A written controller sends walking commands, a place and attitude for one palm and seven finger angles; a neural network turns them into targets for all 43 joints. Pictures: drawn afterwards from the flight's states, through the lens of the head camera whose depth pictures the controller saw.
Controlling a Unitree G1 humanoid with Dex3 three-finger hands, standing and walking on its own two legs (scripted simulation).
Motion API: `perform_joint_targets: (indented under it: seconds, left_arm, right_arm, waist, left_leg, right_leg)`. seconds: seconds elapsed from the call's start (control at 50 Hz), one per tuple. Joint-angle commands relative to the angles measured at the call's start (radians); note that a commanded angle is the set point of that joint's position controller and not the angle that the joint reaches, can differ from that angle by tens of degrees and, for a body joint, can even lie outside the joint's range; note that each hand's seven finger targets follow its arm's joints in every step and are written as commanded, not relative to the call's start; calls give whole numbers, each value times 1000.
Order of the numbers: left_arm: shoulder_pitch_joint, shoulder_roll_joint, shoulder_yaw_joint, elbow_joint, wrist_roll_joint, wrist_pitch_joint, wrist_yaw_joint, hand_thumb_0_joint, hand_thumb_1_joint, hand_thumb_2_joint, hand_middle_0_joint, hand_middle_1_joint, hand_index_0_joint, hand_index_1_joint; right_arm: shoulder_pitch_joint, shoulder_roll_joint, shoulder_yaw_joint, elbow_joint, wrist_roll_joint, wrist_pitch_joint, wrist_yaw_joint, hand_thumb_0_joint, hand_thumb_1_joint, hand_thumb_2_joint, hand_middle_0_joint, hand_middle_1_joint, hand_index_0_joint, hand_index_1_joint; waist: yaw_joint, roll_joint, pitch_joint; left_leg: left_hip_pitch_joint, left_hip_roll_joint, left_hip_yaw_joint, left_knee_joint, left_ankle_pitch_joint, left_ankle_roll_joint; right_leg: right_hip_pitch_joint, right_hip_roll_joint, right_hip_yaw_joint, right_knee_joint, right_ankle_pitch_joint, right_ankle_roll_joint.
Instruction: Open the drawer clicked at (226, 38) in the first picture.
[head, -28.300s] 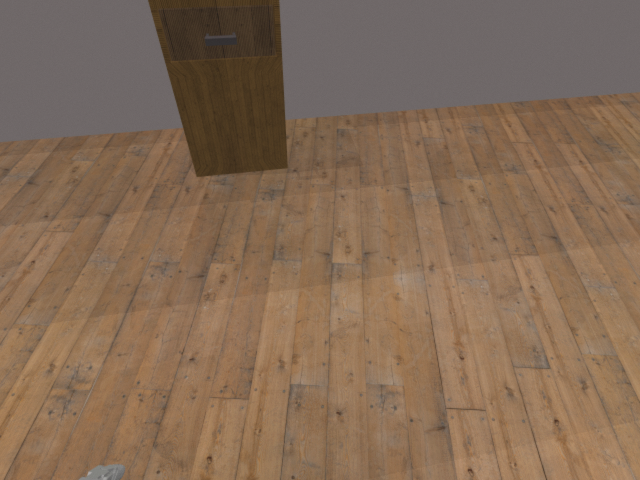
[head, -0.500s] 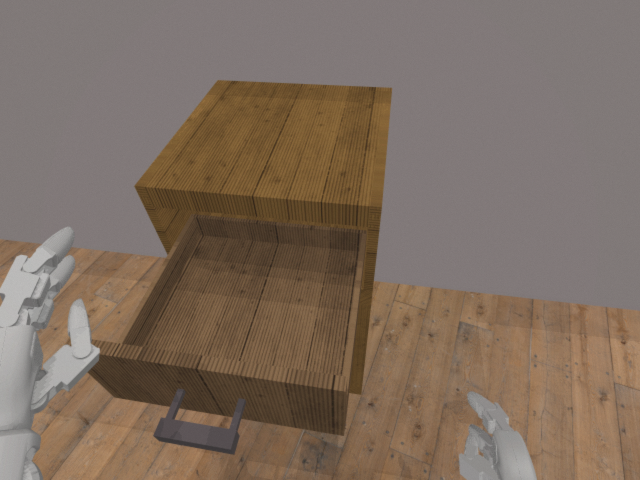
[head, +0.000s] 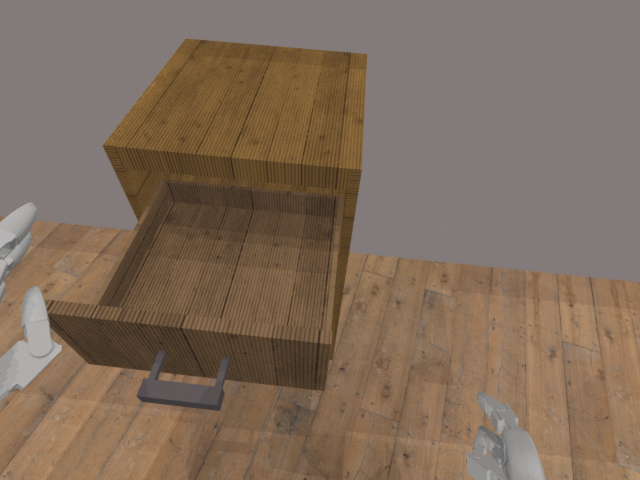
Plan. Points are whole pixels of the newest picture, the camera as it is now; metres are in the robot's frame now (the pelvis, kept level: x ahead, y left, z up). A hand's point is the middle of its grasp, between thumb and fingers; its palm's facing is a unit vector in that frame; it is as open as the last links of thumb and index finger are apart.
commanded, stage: step back with the hand held close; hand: left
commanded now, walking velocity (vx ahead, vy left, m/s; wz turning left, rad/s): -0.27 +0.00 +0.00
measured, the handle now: (187, 378) +0.27 +0.21 -0.10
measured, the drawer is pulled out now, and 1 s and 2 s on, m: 0.30 0.30 0.30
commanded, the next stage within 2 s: stop stepping back and stand still in 1.10 s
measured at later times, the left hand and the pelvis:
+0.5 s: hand (51, 390) +0.16 +0.22 +0.17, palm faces +0.39 -0.79 -0.48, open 7.4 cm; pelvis -0.04 -0.01 -0.01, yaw +1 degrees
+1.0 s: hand out of the picture +0.09 +0.21 +0.16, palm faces +0.29 -0.83 -0.48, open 7.4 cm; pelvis -0.11 -0.02 +0.00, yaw +3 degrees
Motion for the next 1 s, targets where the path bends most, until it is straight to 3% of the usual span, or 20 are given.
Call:
perform_joint_targets:
  seconds: [0.0, 0.08, 0.16, 0.3, 0.36, 0.44, 0.48, 0.5, 0.54, 0.58, 0.6, 0.64, 0.68, 0.72, 0.74, 0.76, 0.8, 0.88, 0.92, 0.98]
  left_arm:
    - [-75, 111, 97, -178, -6, -63, 28, 0, 900, 900, -200, -300, -200, -300]
    - [-103, 136, 106, -157, 0, -74, 36, 0, 900, 900, -200, -300, -200, -300]
    - [-57, 127, 98, -165, 2, -84, 46, 0, 900, 900, -200, -300, -200, -300]
    - [-9, 118, 116, -211, 28, -74, 71, 0, 900, 900, -200, -300, -200, -300]
    - [-8, 119, 126, -200, 23, -81, 71, 0, 900, 900, -200, -300, -200, -300]
    - [-9, 126, 115, -180, -4, -84, 70, 0, 900, 900, -200, -300, -200, -300]
    - [-20, 140, 119, -196, -12, -79, 77, 0, 900, 900, -200, -300, -200, -300]
    - [-8, 122, 101, -209, -6, -78, 78, 0, 900, 900, -200, -300, -200, -300]
    - [0, 126, 99, -228, 10, -84, 74, 0, 900, 900, -200, -300, -200, -300]
    - [-22, 128, 126, -223, 26, -85, 84, 0, 900, 900, -200, -300, -200, -300]
    - [-38, 119, 121, -239, 21, -80, 87, 0, 900, 900, -200, -300, -200, -300]
    - [3, 109, 118, -218, -11, -76, 56, 0, 900, 900, -200, -300, -200, -300]
    - [-8, 101, 94, -218, -19, -77, 30, 0, 900, 900, -200, -300, -200, -300]
    - [-95, 111, 76, -192, -18, -90, 10, 0, 900, 900, -200, -300, -200, -300]
    - [-99, 107, 63, -188, -20, -85, 11, 0, 900, 900, -200, -300, -200, -300]
    - [-99, 112, 62, -180, -25, -76, 13, 0, 900, 900, -200, -300, -200, -300]
    - [-48, 146, 99, -185, -28, -65, 16, 0, 900, 900, -200, -300, -200, -300]
    - [53, 152, 133, -229, -22, -62, 11, 0, 900, 900, -200, -300, -200, -300]
    - [8, 162, 123, -311, -5, -91, 7, 0, 900, 900, -200, -300, -200, -300]
    - [3, 159, 143, -335, -30, -96, 14, 0, 900, 900, -200, -300, -200, -300]
  right_arm:
    - [-88, -134, -42, -154, 2, -69, -8, 0, -900, -900, 200, 300, 200, 300]
    - [-79, -140, -43, -152, 8, -70, 3, 0, -900, -900, 200, 300, 200, 300]
    - [-87, -132, -35, -154, 5, -67, 5, 0, -900, -900, 200, 300, 200, 300]
    - [-81, -133, -46, -154, -27, -89, -17, 0, -900, -900, 200, 300, 200, 300]
    - [-70, -129, -53, -156, -23, -102, -14, 0, -900, -900, 200, 300, 200, 300]
    - [-42, -136, -68, -126, -11, -89, 3, 0, -900, -900, 200, 300, 200, 300]
    - [-49, -133, -65, -110, -14, -71, 5, 0, -900, -900, 200, 300, 200, 300]
    - [-52, -126, -55, -103, -25, -65, 3, 0, -900, -900, 200, 300, 200, 300]
    - [-91, -130, -53, -117, -26, -76, -4, 0, -900, -900, 200, 300, 200, 300]
    - [-120, -124, -55, -121, -32, -102, -18, 0, -900, -900, 200, 300, 200, 300]
    - [-95, -102, -54, -109, -49, -107, -26, 0, -900, -900, 200, 300, 200, 300]
    - [-95, -108, -67, -97, -26, -108, -11, 0, -900, -900, 200, 300, 200, 300]
    - [-97, -119, -65, -80, -18, -101, -1, 0, -900, -900, 200, 300, 200, 300]
    - [-111, -136, -55, -67, -14, -94, 9, 0, -900, -900, 200, 300, 200, 300]
    - [-90, -130, -60, -66, -3, -90, 12, 0, -900, -900, 200, 300, 200, 300]
    - [-85, -115, -67, -72, 5, -83, 19, 0, -900, -900, 200, 300, 200, 300]
    - [-103, -93, -65, -90, 3, -62, 26, 0, -900, -900, 200, 300, 200, 300]
    - [-127, -79, -32, -107, -5, -24, 10, 0, -900, -900, 200, 300, 200, 300]
    - [-146, -122, -58, -126, -12, -45, 6, 0, -900, -900, 200, 300, 200, 300]
    - [-111, -95, -68, -116, -18, -106, 7, 0, -900, -900, 200, 300, 200, 300]
  waist:
    - [-5, 77, -81]
    - [-11, -1, -41]
    - [-8, 3, -88]
    - [-13, 130, -142]
    - [-15, 105, -127]
    - [-23, -62, -170]
    - [-19, -82, -183]
    - [-23, -73, -182]
    - [-19, 91, -123]
    - [-20, 270, -92]
    - [-22, 222, -100]
    - [5, 194, -150]
    - [-4, 141, -166]
    - [-14, 56, -113]
    - [-27, -4, -179]
    - [-25, -107, -224]
    - [-6, -144, -223]
    - [-17, -54, -187]
    - [0, 248, -181]
    - [-14, 317, -185]
  left_leg:
    - [-326, 194, -129, -162, 95, 11]
    - [-298, 121, -94, -85, -148, 18]
    - [-241, 120, -91, -95, -175, 27]
    - [-436, 214, -172, -191, 86, 33]
    - [-498, 200, -155, -141, -10, 42]
    - [-252, 93, -77, 86, -141, 0]
    - [-162, 90, -53, 103, -123, -4]
    - [-149, 111, -75, 32, -91, 3]
    - [-209, 202, -160, -150, -34, 46]
    - [-486, 364, -263, -301, 10, 100]
    - [-453, 372, -252, -267, 213, 96]
    - [-221, 356, -160, -135, 504, 72]
    - [-93, 322, -95, -40, 633, 32]
    - [-154, 262, -63, 9, 440, -6]
    - [-152, 195, -14, 77, 373, -33]
    - [-136, 128, 18, 168, 205, -50]
    - [-179, 83, -10, 328, -122, -43]
    - [-83, 116, 50, -127, 92, -30]
    - [-114, 330, -146, -243, 310, 50]
    - [-148, 452, -169, -250, 504, 117]
  right_leg:
    - [303, -87, 157, 10, 106, -22]
    - [167, -148, 279, -194, -159, -50]
    - [128, -145, 246, -238, -283, -39]
    - [359, -26, 99, 29, 103, -7]
    - [373, -60, 160, 36, 108, -21]
    - [131, -232, 352, -262, -155, -104]
    - [82, -264, 330, -302, -192, -118]
    - [83, -242, 271, -263, -152, -105]
    - [61, -114, 168, -122, -152, -32]
    - [242, 29, 58, 201, -118, 19]
    - [208, 42, 72, 262, -175, 19]
    - [125, 5, 87, 170, -175, 12]
    - [136, -39, 101, 6, 72, -2]
    - [139, -115, 170, -76, 316, -38]
    - [179, -193, 282, -96, 518, -78]
    - [181, -274, 346, -162, 526, -110]
    - [139, -349, 372, -258, 377, -166]
    - [130, -191, 166, -143, 279, -60]
    - [108, -41, 87, 56, 68, 26]
    - [15, 17, 69, 413, -321, 30]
